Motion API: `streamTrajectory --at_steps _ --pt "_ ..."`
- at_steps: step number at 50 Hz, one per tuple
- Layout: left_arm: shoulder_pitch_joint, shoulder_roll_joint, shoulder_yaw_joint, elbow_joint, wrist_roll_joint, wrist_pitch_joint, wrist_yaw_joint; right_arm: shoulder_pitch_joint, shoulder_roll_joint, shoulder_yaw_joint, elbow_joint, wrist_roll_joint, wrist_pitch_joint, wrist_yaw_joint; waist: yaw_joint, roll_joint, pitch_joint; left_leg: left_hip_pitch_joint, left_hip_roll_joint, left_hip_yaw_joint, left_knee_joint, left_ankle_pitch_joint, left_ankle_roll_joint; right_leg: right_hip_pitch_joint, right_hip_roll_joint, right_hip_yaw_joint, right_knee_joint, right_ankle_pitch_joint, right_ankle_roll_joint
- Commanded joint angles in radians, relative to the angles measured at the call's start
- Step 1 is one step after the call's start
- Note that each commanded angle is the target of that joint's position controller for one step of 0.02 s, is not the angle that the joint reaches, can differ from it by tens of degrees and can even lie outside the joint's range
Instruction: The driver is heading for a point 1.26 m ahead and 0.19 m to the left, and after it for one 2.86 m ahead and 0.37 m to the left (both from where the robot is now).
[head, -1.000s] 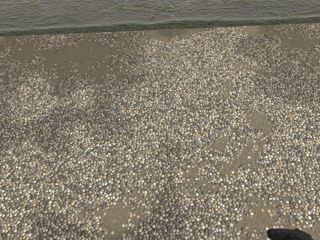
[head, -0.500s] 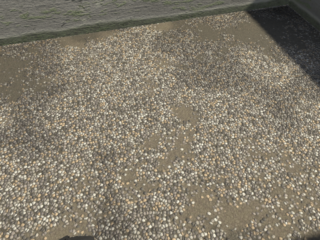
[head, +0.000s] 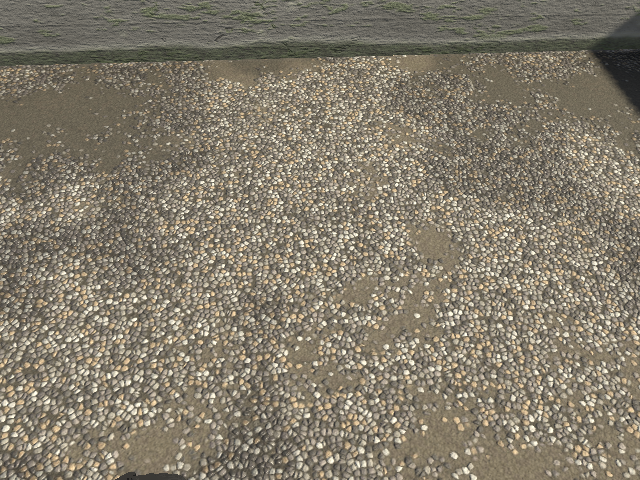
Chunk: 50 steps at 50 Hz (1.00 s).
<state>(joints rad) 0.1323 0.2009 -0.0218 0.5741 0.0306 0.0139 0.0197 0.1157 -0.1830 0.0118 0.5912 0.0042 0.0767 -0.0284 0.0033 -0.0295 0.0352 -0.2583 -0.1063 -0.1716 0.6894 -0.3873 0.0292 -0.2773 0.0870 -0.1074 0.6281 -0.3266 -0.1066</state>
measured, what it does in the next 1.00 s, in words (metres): steps on the spot, turning left: left foot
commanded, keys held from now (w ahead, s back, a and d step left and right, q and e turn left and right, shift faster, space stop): w+q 0.70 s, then w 0.14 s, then w+e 0.16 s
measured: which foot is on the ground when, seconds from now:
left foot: down 0.00-0.50, up 0.52-0.78, down 0.80-1.00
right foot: down 0.00-0.80, up 0.82-1.00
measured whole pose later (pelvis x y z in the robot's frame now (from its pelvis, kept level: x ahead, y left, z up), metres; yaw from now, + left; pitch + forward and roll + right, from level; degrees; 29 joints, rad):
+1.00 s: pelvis -0.05 +0.06 -0.01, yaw +24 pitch +1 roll -2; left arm 0.14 0.21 0.02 0.56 0.01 0.08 0.02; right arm 0.18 -0.16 0.03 0.60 -0.01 0.05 -0.06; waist 0.00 -0.01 -0.04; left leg -0.47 -0.01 0.06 0.73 -0.28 0.07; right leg -0.67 0.07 0.05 1.42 -0.39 0.10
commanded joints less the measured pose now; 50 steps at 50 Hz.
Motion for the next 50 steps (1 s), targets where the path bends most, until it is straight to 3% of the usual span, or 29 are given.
streamTrajectory --at_steps 1,5,9,17,21,22,23,24,25,26,27,28,29,31,33,35,37,39,40,41,42,43,44,45,46,47,50 --pt "-0.109 0.06 0.022 -0.122 -0.003 -0.018 -0.002 -0.039 -0.091 -0.026 -0.09 0.001 -0.005 -0.005 -0.016 0.051 -0.103 -0.117 0.088 -0.112 -0.108 0.188 0.054 0.163 -0.142 0.11 -0.054 0.374 0.116" --pt "-0.102 0.074 0.034 -0.122 -0.001 -0.012 -0.002 -0.028 -0.099 -0.03 -0.099 0.002 0.0 -0.003 -0.025 0.054 -0.108 -0.151 0.077 -0.14 -0.117 0.205 0.061 0.201 -0.15 0.086 -0.044 0.373 0.115" --pt "-0.124 0.059 0.036 -0.127 0.011 0.003 -0.005 -0.01 -0.099 -0.028 -0.099 0.0 -0.001 0.0 -0.041 0.032 -0.129 -0.185 0.061 -0.166 -0.114 0.23 0.064 0.238 -0.156 0.061 -0.03 0.381 0.117" --pt "-0.161 0.052 0.045 -0.134 0.005 0.018 -0.017 0.024 -0.113 -0.031 -0.094 0.0 -0.005 0.0 -0.053 0.045 -0.109 -0.284 0.052 -0.235 -0.164 0.25 0.076 0.283 -0.153 0.023 -0.02 0.24 0.126" --pt "-0.171 0.04 0.048 -0.129 0.001 0.026 -0.02 0.043 -0.102 -0.031 -0.092 0.002 -0.015 -0.001 -0.051 0.039 -0.11 -0.34 0.042 -0.234 -0.184 0.207 0.078 0.327 -0.173 0.015 -0.028 0.197 0.127" --pt "-0.177 0.033 0.047 -0.137 0.001 0.029 -0.019 0.041 -0.111 -0.036 -0.095 0.015 -0.026 -0.001 -0.047 0.05 -0.117 -0.357 0.034 -0.24 -0.19 0.166 0.072 0.349 -0.182 0.021 -0.044 0.152 0.114" --pt "-0.152 0.041 0.051 -0.13 -0.006 0.029 -0.021 0.048 -0.135 -0.046 -0.089 0.016 -0.034 -0.005 -0.019 0.049 -0.108 -0.399 0.028 -0.244 -0.196 0.105 0.065 0.377 -0.191 0.038 -0.061 0.121 0.097" --pt "-0.104 0.063 0.064 -0.112 -0.011 0.032 -0.024 0.044 -0.125 -0.05 -0.098 0.032 -0.044 -0.008 0.01 0.002 -0.137 -0.448 0.022 -0.217 -0.171 -0.033 0.063 0.449 -0.245 0.063 -0.074 0.076 0.093" --pt "-0.062 0.078 0.071 -0.095 -0.012 0.035 -0.022 0.031 -0.115 -0.051 -0.103 0.037 -0.049 -0.014 0.034 -0.033 -0.142 -0.49 0.009 -0.145 -0.112 -0.071 0.055 0.479 -0.318 0.094 -0.097 0.071 0.079" --pt "0.02 0.109 0.084 -0.071 -0.009 0.03 -0.023 -0.022 -0.128 -0.063 -0.112 0.043 -0.048 -0.016 0.088 -0.028 -0.129 -0.528 -0.011 -0.049 0.017 -0.09 0.046 0.445 -0.406 0.157 -0.15 0.025 0.065" --pt "0.06 0.136 0.09 -0.048 -0.005 0.027 -0.015 -0.072 -0.132 -0.066 -0.127 0.022 -0.04 -0.017 0.1 -0.027 -0.083 -0.515 0.027 0.01 0.137 -0.06 0.034 0.321 -0.479 0.188 -0.228 -0.011 0.051" --pt "0.055 0.13 0.081 -0.042 0.0 0.019 -0.012 -0.115 -0.14 -0.069 -0.131 0.016 -0.028 -0.01 0.098 -0.031 -0.042 -0.503 0.063 0.052 0.225 -0.035 0.024 0.221 -0.484 0.207 -0.271 -0.068 0.03" --pt "0.021 0.123 0.071 -0.033 0.004 0.01 -0.011 -0.107 -0.14 -0.069 -0.129 0.012 -0.017 -0.005 0.059 -0.048 -0.015 -0.501 0.088 0.073 0.275 -0.018 0.012 0.146 -0.492 0.195 -0.299 -0.101 0.014" --pt "-0.027 0.122 0.062 -0.026 -0.001 -0.003 -0.002 -0.059 -0.155 -0.075 -0.109 0.004 -0.006 0.012 0.01 -0.07 -0.019 -0.435 0.117 0.116 0.35 -0.001 -0.009 0.033 -0.49 0.142 -0.339 -0.16 0.008" --pt "-0.051 0.111 0.056 -0.019 -0.001 -0.011 -0.003 -0.031 -0.153 -0.075 -0.091 -0.001 0.001 0.014 -0.024 -0.047 -0.035 -0.376 0.146 0.146 0.397 0.044 -0.021 -0.037 -0.476 0.06 -0.317 -0.133 0.012" --pt "-0.066 0.11 0.056 -0.009 -0.003 -0.016 -0.01 -0.03 -0.133 -0.069 -0.093 -0.002 0.011 0.0 -0.046 -0.026 -0.043 -0.338 0.172 0.16 0.363 0.089 -0.019 -0.079 -0.47 -0.022 -0.273 -0.106 0.022" --pt "-0.068 0.108 0.057 -0.009 -0.009 -0.004 -0.026 -0.045 -0.099 -0.048 -0.101 -0.005 0.009 -0.01 -0.042 -0.023 -0.062 -0.238 0.164 0.211 0.25 0.075 -0.007 -0.123 -0.433 -0.091 -0.199 -0.118 0.038" --pt "-0.068 0.12 0.063 -0.02 -0.02 0.014 -0.043 -0.013 -0.093 -0.043 -0.093 -0.009 0.001 -0.018 -0.059 -0.013 -0.097 -0.118 0.142 0.275 0.102 0.072 0.015 -0.132 -0.41 -0.13 -0.123 -0.24 0.048" --pt "-0.058 0.1 0.061 -0.027 -0.025 0.028 -0.048 0.072 -0.095 -0.044 -0.064 -0.024 -0.004 -0.016 -0.078 0.051 -0.136 0.014 0.123 0.267 0.039 0.052 0.036 -0.176 -0.355 -0.159 -0.009 -0.299 0.075" --pt "-0.065 0.049 0.048 -0.054 -0.017 0.047 -0.05 0.193 -0.122 -0.047 -0.034 -0.021 -0.011 -0.019 -0.121 0.235 -0.119 0.067 0.154 0.108 -0.061 0.062 0.092 -0.292 -0.223 -0.236 0.322 -0.347 0.13" --pt "-0.127 0.06 0.046 -0.154 -0.014 0.055 -0.062 0.216 -0.271 -0.088 -0.044 0.012 -0.018 -0.03 -0.17 0.466 -0.122 0.068 0.345 -0.388 -0.279 0.032 0.248 -0.552 -0.068 -0.096 0.604 -0.447 0.185" --pt "-0.192 0.103 0.057 -0.169 -0.023 0.051 -0.057 0.139 -0.269 -0.091 -0.081 0.001 -0.019 -0.045 -0.165 0.295 -0.141 0.027 0.43 -0.447 -0.364 -0.049 0.271 -0.574 -0.091 0.096 0.707 -0.295 0.206" --pt "-0.189 0.079 0.051 -0.168 -0.04 0.043 -0.028 0.053 -0.233 -0.074 -0.1 -0.015 -0.021 -0.055 -0.113 0.289 -0.185 0.023 0.426 -0.404 -0.382 -0.207 0.249 -0.576 -0.1 0.143 0.78 -0.178 0.212" --pt "-0.127 0.073 0.05 -0.147 -0.03 0.033 -0.005 0.013 -0.192 -0.058 -0.097 -0.023 -0.015 -0.056 -0.057 0.25 -0.181 -0.01 0.411 -0.346 -0.369 -0.235 0.214 -0.57 -0.1 0.16 0.817 -0.114 0.217" --pt "-0.086 0.072 0.05 -0.134 -0.021 0.033 0.007 -0.023 -0.148 -0.043 -0.102 -0.019 -0.02 -0.053 -0.022 0.194 -0.183 -0.053 0.396 -0.288 -0.354 -0.21 0.19 -0.533 -0.088 0.183 0.833 -0.079 0.221" --pt "-0.047 0.072 0.055 -0.111 -0.017 0.04 0.01 -0.04 -0.111 -0.028 -0.104 -0.02 -0.028 -0.045 -0.007 0.164 -0.175 -0.119 0.378 -0.225 -0.349 -0.169 0.171 -0.471 -0.058 0.2 0.858 -0.055 0.224" --pt "-0.017 0.083 0.065 -0.098 -0.033 0.073 0.002 -0.014 -0.11 -0.021 -0.079 -0.023 -0.071 -0.028 0.02 0.083 -0.125 -0.16 0.371 -0.135 -0.351 -0.114 0.154 -0.436 -0.011 0.233 0.834 -0.013 0.208"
